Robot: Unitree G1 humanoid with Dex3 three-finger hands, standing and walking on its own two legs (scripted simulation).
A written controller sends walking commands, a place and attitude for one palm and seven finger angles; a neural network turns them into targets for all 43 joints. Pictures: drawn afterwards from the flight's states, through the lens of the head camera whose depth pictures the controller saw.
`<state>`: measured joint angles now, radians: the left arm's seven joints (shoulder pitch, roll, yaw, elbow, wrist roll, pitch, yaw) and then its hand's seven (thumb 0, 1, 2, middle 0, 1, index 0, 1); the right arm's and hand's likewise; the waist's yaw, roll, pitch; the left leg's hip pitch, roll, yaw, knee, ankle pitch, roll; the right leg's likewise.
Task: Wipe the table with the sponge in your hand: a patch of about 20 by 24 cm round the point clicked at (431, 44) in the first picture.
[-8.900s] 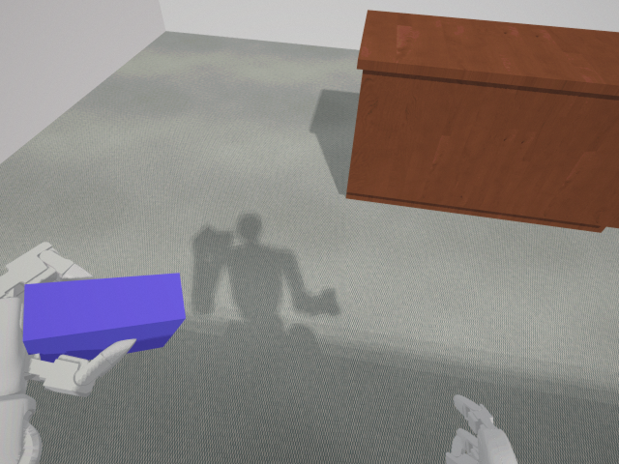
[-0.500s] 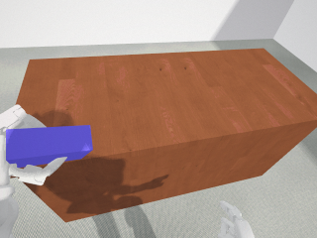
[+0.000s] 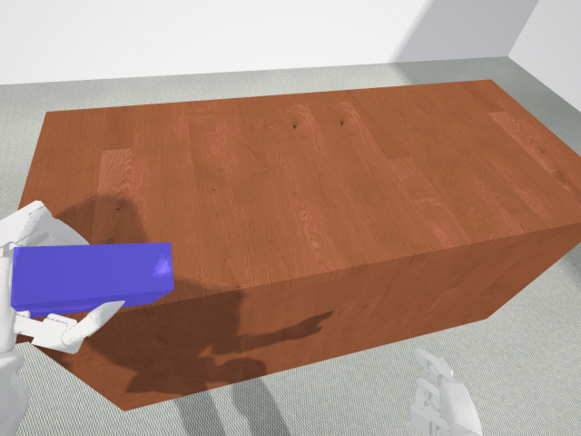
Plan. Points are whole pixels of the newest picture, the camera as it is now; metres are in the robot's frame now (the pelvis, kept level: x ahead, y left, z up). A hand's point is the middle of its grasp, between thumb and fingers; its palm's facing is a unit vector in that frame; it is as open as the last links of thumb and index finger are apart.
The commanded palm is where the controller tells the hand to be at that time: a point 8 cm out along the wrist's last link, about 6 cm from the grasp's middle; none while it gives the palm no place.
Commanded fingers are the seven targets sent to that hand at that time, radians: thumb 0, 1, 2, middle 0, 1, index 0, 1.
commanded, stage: come to a stop and stand still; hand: left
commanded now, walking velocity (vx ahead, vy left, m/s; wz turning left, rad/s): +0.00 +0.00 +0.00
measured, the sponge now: (118, 279) +0.23 +0.21 +0.14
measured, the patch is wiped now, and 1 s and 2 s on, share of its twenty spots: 0.00 0.00 0.00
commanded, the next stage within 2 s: look again from close up in 0.46 s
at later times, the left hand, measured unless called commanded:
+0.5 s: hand (107, 285) +0.22 +0.21 +0.16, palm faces +0.38 -0.85 -0.35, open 8.8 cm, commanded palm +0.16 +0.25 +0.17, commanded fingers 0.00 0.10 1.30 -1.20 -1.60 -1.20 -1.60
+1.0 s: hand (97, 287) +0.22 +0.22 +0.16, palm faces +0.39 -0.86 -0.34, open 8.8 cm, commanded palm +0.16 +0.26 +0.17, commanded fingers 0.00 0.10 1.30 -1.20 -1.60 -1.20 -1.60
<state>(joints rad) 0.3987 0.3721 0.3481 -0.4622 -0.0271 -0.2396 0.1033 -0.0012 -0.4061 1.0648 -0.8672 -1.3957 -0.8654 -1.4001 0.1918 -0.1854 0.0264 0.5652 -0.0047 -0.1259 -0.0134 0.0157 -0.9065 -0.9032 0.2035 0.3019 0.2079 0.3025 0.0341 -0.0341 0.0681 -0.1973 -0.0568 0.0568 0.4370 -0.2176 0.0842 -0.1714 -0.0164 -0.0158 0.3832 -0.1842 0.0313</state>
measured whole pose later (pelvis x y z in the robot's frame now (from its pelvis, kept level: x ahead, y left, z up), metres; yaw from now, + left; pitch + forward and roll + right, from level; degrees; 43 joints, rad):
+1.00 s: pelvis +0.00 -0.03 +0.00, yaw +0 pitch -1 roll -1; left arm 0.44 0.35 0.32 -0.45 -0.05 -0.19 0.11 0.00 -0.40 1.07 -0.86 -1.40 -0.86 -1.40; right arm 0.20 -0.20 0.02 0.58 0.00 -0.10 -0.04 0.02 -0.91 -0.90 0.20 0.30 0.21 0.30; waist 0.03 -0.02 0.02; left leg -0.20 -0.03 0.04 0.43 -0.22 0.06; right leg -0.17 0.02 -0.03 0.37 -0.18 0.00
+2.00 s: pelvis +0.04 +0.01 -0.01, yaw -6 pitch -1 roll +0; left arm 0.45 0.35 0.36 -0.47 -0.04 -0.20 0.13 0.00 -0.40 1.07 -0.86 -1.40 -0.86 -1.41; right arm 0.19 -0.19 0.00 0.59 0.00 -0.08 -0.03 0.02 -0.91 -0.90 0.20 0.30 0.21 0.30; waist 0.03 -0.04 0.04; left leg -0.23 -0.04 0.11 0.56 -0.32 0.09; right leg -0.33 -0.02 0.01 0.85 -0.42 -0.01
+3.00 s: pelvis +0.07 +0.04 +0.00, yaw -8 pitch +0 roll -1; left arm 0.23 0.48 0.42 -0.36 -0.01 -0.22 0.07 0.00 -0.41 1.07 -0.87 -1.40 -0.86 -1.41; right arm 0.17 -0.18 0.02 0.57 -0.01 -0.14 -0.03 0.01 -0.91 -0.90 0.20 0.30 0.21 0.30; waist 0.08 -0.03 0.06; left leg -0.25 0.04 0.04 0.47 -0.22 0.00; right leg -0.22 -0.01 -0.05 0.41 -0.19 0.00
